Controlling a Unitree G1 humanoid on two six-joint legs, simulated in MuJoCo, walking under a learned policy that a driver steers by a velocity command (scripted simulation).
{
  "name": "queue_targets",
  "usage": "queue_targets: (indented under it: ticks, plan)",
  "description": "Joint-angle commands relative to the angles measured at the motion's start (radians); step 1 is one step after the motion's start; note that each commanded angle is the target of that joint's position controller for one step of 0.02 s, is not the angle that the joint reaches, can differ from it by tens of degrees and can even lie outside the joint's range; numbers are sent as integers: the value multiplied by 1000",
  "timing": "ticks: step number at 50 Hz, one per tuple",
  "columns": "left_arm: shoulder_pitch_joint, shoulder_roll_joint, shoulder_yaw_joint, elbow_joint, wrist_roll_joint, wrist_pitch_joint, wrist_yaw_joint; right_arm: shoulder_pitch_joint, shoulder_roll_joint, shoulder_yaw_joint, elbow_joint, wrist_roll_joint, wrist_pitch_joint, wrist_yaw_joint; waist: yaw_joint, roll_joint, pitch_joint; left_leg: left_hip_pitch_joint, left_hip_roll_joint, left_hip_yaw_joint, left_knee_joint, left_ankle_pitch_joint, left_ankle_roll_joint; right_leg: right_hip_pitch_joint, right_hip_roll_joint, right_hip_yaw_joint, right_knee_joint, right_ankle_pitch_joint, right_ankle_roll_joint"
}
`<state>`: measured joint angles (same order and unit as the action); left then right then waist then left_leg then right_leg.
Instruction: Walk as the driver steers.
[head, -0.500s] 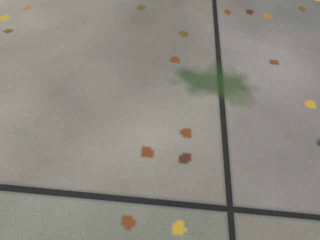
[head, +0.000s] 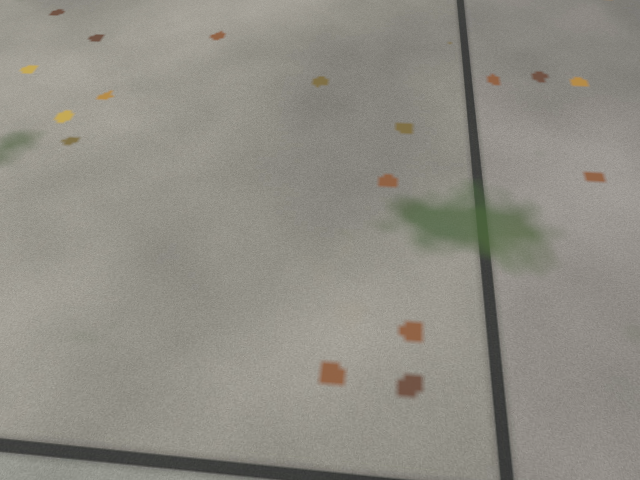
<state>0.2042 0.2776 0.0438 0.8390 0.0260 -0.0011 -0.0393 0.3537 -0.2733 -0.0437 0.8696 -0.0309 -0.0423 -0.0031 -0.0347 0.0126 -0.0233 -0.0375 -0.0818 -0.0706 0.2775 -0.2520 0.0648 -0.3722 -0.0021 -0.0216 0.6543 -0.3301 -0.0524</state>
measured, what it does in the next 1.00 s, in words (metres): walks ahead: right foot, then left foot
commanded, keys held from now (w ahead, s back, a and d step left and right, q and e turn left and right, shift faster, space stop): w+e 0.46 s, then w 0.06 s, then w+q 0.48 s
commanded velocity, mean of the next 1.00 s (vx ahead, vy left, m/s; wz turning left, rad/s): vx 0.47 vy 0.00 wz -0.16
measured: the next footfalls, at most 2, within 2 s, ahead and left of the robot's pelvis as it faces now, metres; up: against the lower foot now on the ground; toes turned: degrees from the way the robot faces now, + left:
right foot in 0.06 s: +0.09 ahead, -0.11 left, +0.00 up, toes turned -3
left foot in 0.54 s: +0.48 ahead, -0.06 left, +0.00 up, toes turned -20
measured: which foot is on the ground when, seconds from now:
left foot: down 0.00-0.06, up 0.08-0.52, down 0.54-1.00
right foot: up 0.00-0.04, down 0.06-0.56, up 0.58-1.00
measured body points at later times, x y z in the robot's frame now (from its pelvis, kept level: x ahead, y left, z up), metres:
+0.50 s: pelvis +0.25 -0.08 -0.02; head +0.29 -0.10 +0.43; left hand +0.26 +0.21 -0.14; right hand +0.42 -0.35 -0.11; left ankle +0.45 -0.02 -0.72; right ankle +0.05 -0.10 -0.74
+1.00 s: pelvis +0.51 -0.17 -0.01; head +0.54 -0.18 +0.44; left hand +0.79 -0.01 -0.09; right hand +0.40 -0.41 -0.14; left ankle +0.44 -0.04 -0.75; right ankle +0.60 -0.30 -0.73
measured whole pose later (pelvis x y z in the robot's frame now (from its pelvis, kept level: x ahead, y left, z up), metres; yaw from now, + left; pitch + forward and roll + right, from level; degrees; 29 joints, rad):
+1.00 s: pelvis +0.51 -0.17 -0.01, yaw -10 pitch +1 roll +1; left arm 0.00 0.23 -0.02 0.72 0.03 -0.06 -0.02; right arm 0.47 -0.25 -0.05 0.93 -0.01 -0.05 0.01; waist -0.11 -0.01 0.03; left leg -0.06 -0.10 -0.15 0.37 -0.33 0.05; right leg -0.46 -0.01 0.03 0.53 -0.14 0.02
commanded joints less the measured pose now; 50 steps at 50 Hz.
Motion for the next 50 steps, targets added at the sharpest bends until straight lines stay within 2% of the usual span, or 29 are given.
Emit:
queue_targets:
  ticks: [1,2,3,4,5,6,7,8,10,13,19,22,24,25,26,27,28,29,30,31,32,34,35,37,39,42,46,48,50]
  plan:
    - [-56,72,12,-79,-4,-30,-1,-38,-172,-42,-44,8,-23,-3,31,50,127,-147,308,-166,-97,-156,142,69,6,-24,-130,43,-38]
    - [17,77,17,-54,-1,-35,3,-47,-165,-38,-43,10,-24,-1,69,28,105,-217,277,-110,-12,-61,121,214,42,-39,-187,53,-45]
    - [144,115,34,-12,0,-44,12,-50,-138,-27,-46,4,-30,0,122,-32,46,-298,225,-34,169,88,90,398,38,23,-225,17,-63]
    - [289,219,60,6,15,-55,25,-90,-70,-3,-94,8,-37,7,174,-237,-30,-467,105,114,535,45,25,551,-212,419,-397,-234,-144]
    - [312,270,70,15,-4,-55,19,-113,-86,-6,-123,-11,-41,11,146,-280,9,-718,-9,97,718,-255,-2,586,-344,800,-514,-303,-231]
    - [248,208,58,7,-13,-51,12,-118,-130,-15,-110,-23,-38,14,103,-115,75,-761,75,17,822,-201,6,527,-329,713,-475,-268,-243]
    - [185,169,50,-16,-15,-51,10,-121,-129,-14,-102,-16,-45,25,74,-59,98,-739,113,8,824,-103,2,460,-280,603,-457,-137,-225]
    - [157,149,45,-26,-14,-53,11,-128,-124,-12,-100,-11,-48,30,58,-35,100,-708,136,13,797,-45,-10,422,-229,511,-462,2,-200]
    - [153,128,37,-24,-23,-61,20,-125,-115,-6,-95,-27,-29,37,40,-55,80,-661,150,36,759,9,-49,389,-164,400,-472,236,-173]
    - [218,138,42,6,-34,-70,28,-187,-100,2,-125,-27,-6,39,44,-64,70,-678,139,76,737,41,-93,378,-131,335,-451,529,-180]
    - [318,130,41,44,-27,-56,45,-425,-69,29,-216,-11,-6,48,110,-79,96,-675,87,121,479,194,-105,370,-73,316,-416,724,-131]
    - [335,141,43,54,-20,-55,57,-491,-77,37,-251,1,-12,44,124,-98,94,-603,59,114,349,237,-73,403,-98,361,-399,792,-116]
    - [273,154,44,44,-18,-60,63,-408,-102,31,-234,4,-16,32,65,-101,64,-425,35,105,260,225,-34,384,-99,352,-348,905,-85]
    - [257,162,45,42,-16,-65,61,-316,-129,20,-201,4,-20,21,32,-104,13,-291,6,112,257,193,-13,383,-94,346,-266,1038,-67]
    - [246,169,44,45,-13,-71,55,-178,-157,7,-159,8,-26,9,-28,-98,-57,-145,7,107,228,194,10,387,-78,331,-115,1090,-54]
    - [226,160,41,45,-16,-79,50,-18,-175,-3,-118,0,-38,-7,-107,-81,-130,56,83,56,196,213,41,300,-49,299,78,955,-47]
    - [265,85,23,22,-11,-88,48,132,-242,-20,-102,-23,-43,-24,-119,67,-262,252,326,-210,219,107,91,173,21,224,367,506,-44]
    - [427,50,20,37,-45,-76,44,102,-290,-41,-80,-15,-28,-16,-21,317,-349,380,518,-715,87,108,265,-79,191,144,678,-188,-3]
    - [362,119,22,52,1,-69,48,3,-204,-33,-100,13,-21,1,-9,108,-205,242,460,-715,31,-22,267,-174,112,171,721,-121,-20]
    - [239,117,21,29,11,-70,40,-78,-133,-19,-109,20,-25,7,-2,22,-74,112,413,-545,20,-26,251,-198,69,164,688,-41,-21]
    - [173,104,17,7,17,-72,33,-102,-96,-10,-97,12,-28,11,13,-21,2,7,358,-442,-5,67,228,-197,35,136,630,-12,-21]
    - [134,84,11,-19,31,-59,20,-77,-84,-2,-59,15,-38,11,50,11,36,-92,277,-325,-35,215,192,-157,-8,108,532,-1,-4]
    - [136,70,5,-28,33,-54,17,-55,-94,-5,-43,19,-45,14,59,48,29,-104,270,-310,-36,302,204,-146,-13,97,490,-8,9]
    - [106,52,-6,-44,34,-48,13,-18,-106,-12,-19,25,-51,14,65,53,28,-126,252,-265,-54,343,213,-154,-32,71,398,-13,36]
    - [9,43,-17,-82,28,-46,10,2,-123,-19,-10,25,-45,10,50,55,58,-176,231,-235,-92,288,212,-167,-45,40,268,39,64]
    - [-136,31,-33,-133,17,-47,6,43,-131,-28,3,27,-36,12,11,60,76,-218,197,-209,-109,239,173,-121,-38,17,87,194,84]
    - [-231,52,-33,-174,1,-54,15,94,-148,-40,9,21,-30,15,-25,63,57,-167,202,-238,-44,299,140,-66,-7,19,-27,250,89]
    - [-218,67,-28,-182,-1,-62,22,90,-158,-47,4,16,-25,11,-10,72,49,-147,213,-275,12,313,120,-4,6,32,-88,197,79]
    - [-91,91,-14,-149,1,-77,34,60,-166,-53,-8,18,-22,6,57,52,12,-181,179,-283,138,326,86,187,26,33,-204,168,54]
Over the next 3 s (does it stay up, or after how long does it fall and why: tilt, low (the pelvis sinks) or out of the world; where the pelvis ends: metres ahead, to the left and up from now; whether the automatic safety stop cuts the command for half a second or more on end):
stays up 1.55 -0.23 0.00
